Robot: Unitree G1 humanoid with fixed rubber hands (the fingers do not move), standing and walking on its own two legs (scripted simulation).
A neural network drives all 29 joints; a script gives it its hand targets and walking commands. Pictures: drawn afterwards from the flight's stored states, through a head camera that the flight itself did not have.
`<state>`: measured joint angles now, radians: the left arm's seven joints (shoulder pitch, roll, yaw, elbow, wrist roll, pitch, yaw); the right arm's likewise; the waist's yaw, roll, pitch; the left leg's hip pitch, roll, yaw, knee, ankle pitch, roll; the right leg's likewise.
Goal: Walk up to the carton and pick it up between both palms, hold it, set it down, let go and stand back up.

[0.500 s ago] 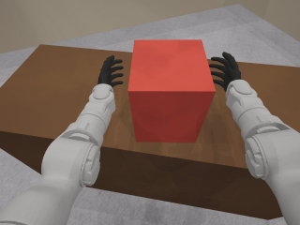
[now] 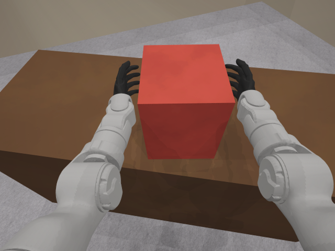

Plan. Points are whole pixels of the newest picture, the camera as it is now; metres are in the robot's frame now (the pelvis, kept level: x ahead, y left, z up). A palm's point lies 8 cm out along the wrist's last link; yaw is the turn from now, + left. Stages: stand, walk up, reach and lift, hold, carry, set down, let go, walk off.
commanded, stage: reach and lift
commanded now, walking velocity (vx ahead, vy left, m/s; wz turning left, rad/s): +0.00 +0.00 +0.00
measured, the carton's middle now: (181, 105) +0.50 +0.02 +0.03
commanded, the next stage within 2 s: none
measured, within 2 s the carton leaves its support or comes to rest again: leaves its support in 1.46 s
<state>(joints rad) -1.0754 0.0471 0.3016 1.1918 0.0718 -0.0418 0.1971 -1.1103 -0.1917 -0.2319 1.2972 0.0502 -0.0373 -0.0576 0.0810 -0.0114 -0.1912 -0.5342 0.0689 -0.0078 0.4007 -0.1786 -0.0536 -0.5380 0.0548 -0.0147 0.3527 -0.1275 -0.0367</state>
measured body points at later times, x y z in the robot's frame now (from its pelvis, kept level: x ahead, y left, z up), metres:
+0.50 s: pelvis +0.02 +0.01 +0.01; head +0.07 +0.02 +0.46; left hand +0.45 +0.16 +0.11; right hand +0.47 -0.13 +0.11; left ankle -0.01 +0.15 -0.74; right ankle +0.01 -0.09 -0.74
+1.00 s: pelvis +0.03 +0.02 +0.01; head +0.07 +0.03 +0.46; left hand +0.45 +0.17 +0.11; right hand +0.47 -0.13 +0.11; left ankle -0.01 +0.15 -0.74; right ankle +0.01 -0.09 -0.74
